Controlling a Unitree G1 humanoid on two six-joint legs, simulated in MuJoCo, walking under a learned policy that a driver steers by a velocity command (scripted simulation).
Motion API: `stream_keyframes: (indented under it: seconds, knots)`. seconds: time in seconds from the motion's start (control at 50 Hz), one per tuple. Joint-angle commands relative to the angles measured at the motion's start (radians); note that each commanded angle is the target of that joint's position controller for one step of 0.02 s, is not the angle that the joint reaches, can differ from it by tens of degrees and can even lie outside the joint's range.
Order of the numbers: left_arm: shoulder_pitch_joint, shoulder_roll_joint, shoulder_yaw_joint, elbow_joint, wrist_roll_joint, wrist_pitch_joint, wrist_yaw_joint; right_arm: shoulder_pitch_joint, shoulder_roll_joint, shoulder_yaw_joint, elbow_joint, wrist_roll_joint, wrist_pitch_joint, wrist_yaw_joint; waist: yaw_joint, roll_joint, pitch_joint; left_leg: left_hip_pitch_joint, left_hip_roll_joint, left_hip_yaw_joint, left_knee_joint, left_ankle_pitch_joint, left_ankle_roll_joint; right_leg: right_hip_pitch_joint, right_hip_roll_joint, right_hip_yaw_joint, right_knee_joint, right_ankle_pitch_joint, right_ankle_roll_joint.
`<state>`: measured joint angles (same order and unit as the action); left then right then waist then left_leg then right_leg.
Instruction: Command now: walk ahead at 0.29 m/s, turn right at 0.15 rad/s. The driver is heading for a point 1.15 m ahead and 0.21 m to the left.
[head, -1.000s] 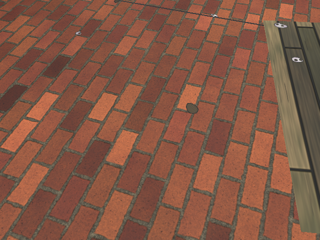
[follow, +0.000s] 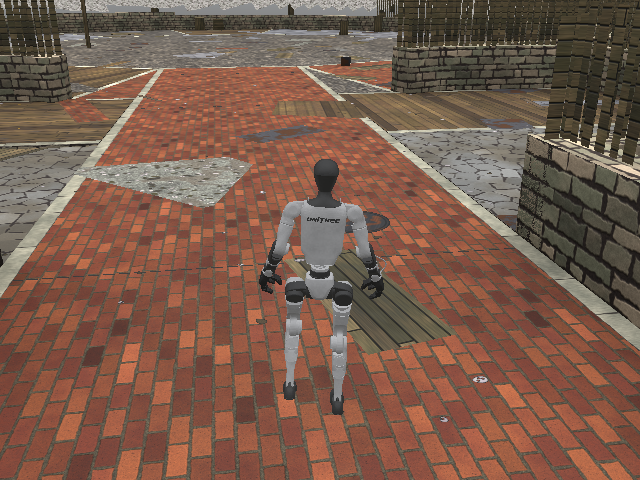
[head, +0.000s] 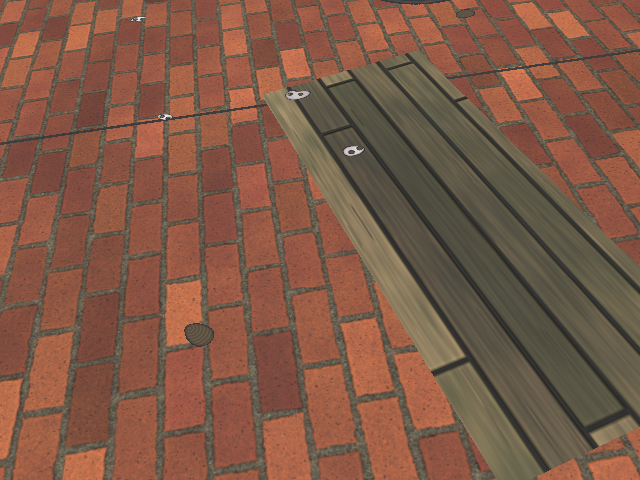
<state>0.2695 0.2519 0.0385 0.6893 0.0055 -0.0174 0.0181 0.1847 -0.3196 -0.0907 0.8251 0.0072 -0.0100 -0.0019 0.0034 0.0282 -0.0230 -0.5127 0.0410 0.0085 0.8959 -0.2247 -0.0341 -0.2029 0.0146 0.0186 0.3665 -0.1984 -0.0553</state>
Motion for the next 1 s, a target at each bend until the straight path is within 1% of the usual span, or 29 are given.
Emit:
stream_keyframes:
  seconds: [0.02, 0.16, 0.2, 0.22, 0.24, 0.26, 0.28, 0.3, 0.32, 0.34, 0.38, 0.42, 0.48, 0.54, 0.6, 0.66, 0.7, 0.72, 0.74, 0.76, 0.78, 0.8, 0.82, 0.84, 0.86, 0.88, 0.92, 0.96, 1.0]
  knots:
    - [0.016, 0.199, 0.06, -0.035, -0.007, -0.029, 0.006, -0.127, -0.055, -0.002, -0.086, 0.002, -0.045, 0.013, 0.044, -0.161, 0.021, -0.131, 0.023, -0.028, -0.166, 0.038, 0.007, 0.147, -0.257, 0.266, -0.214, -0.18, -0.152]
    - [0.05, 0.216, 0.071, 0.007, -0.026, -0.031, -0.016, -0.146, -0.055, 0.015, -0.091, 0.017, -0.073, 0.033, 0.06, -0.144, 0.056, 0.019, 0.009, 0.004, -0.336, -0.001, 0.045, 0.06, -0.269, 0.263, -0.193, -0.221, -0.168]
    - [0.035, 0.207, 0.068, 0.012, -0.03, -0.025, -0.02, -0.099, -0.056, 0.017, -0.074, 0.018, -0.083, 0.037, 0.022, -0.13, 0.043, 0.137, -0.005, 0.026, -0.407, 0.043, 0.068, 0.017, -0.253, 0.244, -0.146, -0.209, -0.148]
    - [0.034, 0.19, 0.062, 0.015, -0.029, -0.023, -0.022, -0.046, -0.062, 0.013, -0.052, 0.015, -0.085, 0.036, -0.005, -0.121, 0.026, 0.232, -0.021, 0.038, -0.431, 0.048, 0.075, -0.021, -0.228, 0.224, -0.102, -0.19, -0.13]
    - [0.03, 0.157, 0.05, 0.016, -0.022, -0.023, -0.023, 0.045, -0.08, 0.004, -0.022, 0.016, -0.086, 0.029, -0.045, -0.108, -0.004, 0.365, -0.01, 0.018, -0.439, 0.035, 0.089, -0.086, -0.193, 0.19, -0.02, -0.165, -0.103]
    - [0.003, 0.094, 0.029, 0.0, -0.009, -0.028, -0.024, 0.168, -0.138, -0.011, 0.002, 0.008, -0.089, 0.019, -0.094, 0.003, -0.057, 0.527, 0.125, -0.16, -0.5, -0.035, 0.14, -0.204, -0.108, 0.092, 0.229, -0.134, -0.045]
    - [0.017, 0.057, 0.018, -0.054, -0.007, -0.051, -0.019, 0.236, -0.265, -0.04, 0.011, 0.003, -0.081, 0.018, -0.09, 0.269, -0.092, 0.709, 0.324, -0.538, -0.62, -0.235, 0.28, -0.503, 0.017, -0.044, 0.554, -0.286, 0.025]
    - [-0.019, 0.147, 0.039, -0.058, -0.024, -0.067, -0.014, 0.252, -0.207, -0.026, 0.008, 0.001, -0.086, 0.023, -0.122, 0.196, -0.069, 0.698, 0.36, -0.683, -0.678, -0.404, 0.34, -0.634, -0.005, 0.048, 0.743, -0.38, 0.035]
    - [-0.028, 0.183, 0.051, -0.059, -0.04, -0.075, -0.018, 0.201, -0.151, -0.007, -0.005, 0.002, -0.09, 0.024, -0.097, 0.145, -0.001, 0.664, 0.331, -0.603, -0.68, -0.427, 0.309, -0.697, -0.056, 0.073, 0.806, -0.292, 0.019]
    - [-0.031, 0.172, 0.049, -0.047, -0.038, -0.076, -0.02, 0.157, -0.118, 0.004, -0.019, -0.004, -0.092, 0.025, -0.077, 0.114, 0.021, 0.621, 0.282, -0.51, -0.687, -0.358, 0.278, -0.693, -0.087, 0.059, 0.806, -0.204, 0.014]
    - [-0.049, 0.151, 0.051, -0.046, -0.017, -0.075, -0.024, 0.099, -0.082, 0.019, -0.033, -0.011, -0.089, 0.024, -0.044, 0.082, 0.059, 0.515, 0.227, -0.378, -0.718, -0.152, 0.249, -0.638, -0.128, 0.058, 0.73, -0.081, 0.021]
    - [-0.048, 0.121, 0.045, -0.046, -0.013, -0.066, -0.028, 0.097, -0.085, 0.019, -0.033, -0.01, -0.09, 0.021, -0.029, 0.081, 0.058, 0.463, 0.194, -0.284, -0.749, 0.017, 0.248, -0.589, -0.131, 0.032, 0.675, -0.001, 0.043]
    - [-0.106, 0.091, 0.035, -0.067, -0.011, -0.062, -0.026, 0.118, -0.102, 0.016, -0.02, -0.004, -0.089, 0.01, -0.036, 0.047, 0.062, 0.444, 0.16, -0.169, -0.76, 0.236, 0.241, -0.561, -0.123, 0.008, 0.514, 0.118, 0.072]
    - [-0.204, 0.058, 0.02, -0.093, -0.017, -0.069, -0.037, 0.163, -0.114, 0.015, -0.002, 0.004, -0.082, 0.001, -0.07, 0.051, 0.078, 0.42, 0.133, -0.093, -0.767, 0.285, 0.22, -0.479, -0.096, -0.023, 0.32, 0.252, 0.072]
    - [-0.292, 0.056, 0.016, -0.12, -0.026, -0.076, -0.055, 0.222, -0.123, 0.014, 0.021, 0.011, -0.072, -0.001, -0.098, 0.043, 0.108, 0.462, 0.163, -0.092, -0.76, 0.266, 0.222, -0.454, -0.075, -0.032, 0.215, 0.295, 0.059]
    - [-0.328, 0.075, 0.02, -0.142, -0.028, -0.082, -0.072, 0.239, -0.135, 0.007, 0.038, 0.017, -0.057, -0.004, -0.082, 0.049, 0.118, 0.561, 0.21, -0.1, -0.709, 0.354, 0.207, -0.455, -0.064, -0.022, 0.157, 0.227, 0.02]
    - [-0.272, 0.11, 0.034, -0.132, -0.023, -0.082, -0.074, 0.227, -0.156, -0.001, 0.038, 0.016, -0.048, -0.009, -0.035, 0.071, 0.068, 0.61, 0.215, -0.089, -0.616, 0.602, 0.188, -0.347, -0.027, -0.046, 0.144, 0.149, -0.013]
    - [-0.175, 0.139, 0.05, -0.107, -0.02, -0.08, -0.068, 0.213, -0.165, -0.004, 0.036, 0.015, -0.042, -0.011, 0.026, 0.081, -0.001, 0.607, 0.196, -0.065, -0.494, 0.782, 0.174, -0.204, 0.004, -0.074, 0.131, 0.136, -0.039]
    - [-0.015, 0.182, 0.072, -0.062, -0.019, -0.076, -0.057, 0.205, -0.15, 0.004, 0.029, 0.01, -0.037, -0.014, 0.104, 0.069, -0.106, 0.525, 0.15, -0.03, -0.301, 0.819, 0.145, 0.039, 0.001, -0.075, 0.13, 0.17, -0.073]
    - [0.168, 0.255, 0.089, -0.028, -0.007, -0.068, -0.042, 0.217, -0.095, 0.026, 0.0, -0.019, -0.041, -0.016, 0.157, -0.061, -0.269, 0.286, 0.089, 0.001, 0.028, 0.473, 0.114, 0.379, -0.204, 0.155, 0.186, 0.198, -0.136]
    - [0.175, 0.298, 0.092, -0.009, -0.007, -0.07, -0.053, 0.365, 0.032, 0.062, -0.004, -0.008, -0.063, -0.002, 0.059, -0.336, -0.413, -0.076, -0.101, -0.065, 0.346, -0.326, 0.065, 0.661, -0.415, 0.661, 0.05, -0.07, -0.294]
    - [0.168, 0.194, 0.068, -0.016, -0.015, -0.068, -0.05, 0.266, -0.091, 0.035, 0.002, 0.017, -0.084, 0.007, 0.113, -0.22, -0.349, -0.184, -0.052, -0.161, 0.432, -0.345, 0.077, 0.608, -0.384, 0.693, -0.037, -0.188, -0.25]
    - [0.093, 0.167, 0.056, -0.019, -0.014, -0.068, -0.044, 0.161, -0.127, 0.023, -0.035, 0.042, -0.094, 0.012, 0.105, -0.165, -0.178, -0.238, -0.007, -0.13, 0.433, -0.26, 0.085, 0.462, -0.361, 0.525, -0.061, -0.141, -0.21]
    - [0.027, 0.155, 0.05, -0.021, -0.009, -0.069, -0.043, 0.111, -0.112, 0.027, -0.043, 0.038, -0.097, 0.008, 0.071, -0.068, -0.092, -0.204, 0.042, -0.106, 0.386, -0.169, 0.082, 0.305, -0.328, 0.412, -0.09, -0.028, -0.189]
    - [-0.019, 0.131, 0.045, -0.021, -0.001, -0.073, -0.045, 0.098, -0.102, 0.022, -0.043, 0.023, -0.09, 0.006, 0.039, -0.055, -0.035, -0.167, 0.071, -0.103, 0.332, -0.114, 0.074, 0.189, -0.293, 0.324, -0.123, 0.052, -0.181]
    - [-0.045, 0.113, 0.041, -0.017, 0.009, -0.081, -0.046, 0.131, -0.09, 0.02, -0.034, 0.023, -0.076, 0.006, 0.003, -0.089, -0.026, -0.102, 0.097, -0.116, 0.307, -0.075, 0.069, 0.116, -0.271, 0.262, -0.158, 0.084, -0.172]
    - [-0.062, 0.104, 0.044, 0.004, 0.003, -0.1, -0.047, 0.166, -0.049, 0.024, -0.02, 0.026, -0.048, 0.0, -0.023, -0.103, -0.003, -0.061, 0.105, -0.116, 0.271, -0.05, 0.052, 0.037, -0.257, 0.173, -0.219, 0.112, -0.176]
    - [-0.06, 0.122, 0.051, 0.028, 0.006, -0.11, -0.043, 0.125, -0.038, 0.024, -0.037, 0.021, -0.031, -0.005, -0.026, -0.092, 0.043, -0.113, 0.108, -0.13, 0.22, 0.009, 0.035, 0.004, -0.26, 0.099, -0.257, 0.153, -0.174]
    - [-0.044, 0.135, 0.056, 0.049, 0.012, -0.11, -0.034, 0.076, -0.037, 0.021, -0.055, 0.016, -0.031, -0.005, -0.014, -0.079, 0.064, -0.171, 0.101, -0.146, 0.133, 0.119, 0.025, 0.029, -0.251, 0.03, -0.267, 0.2, -0.165]
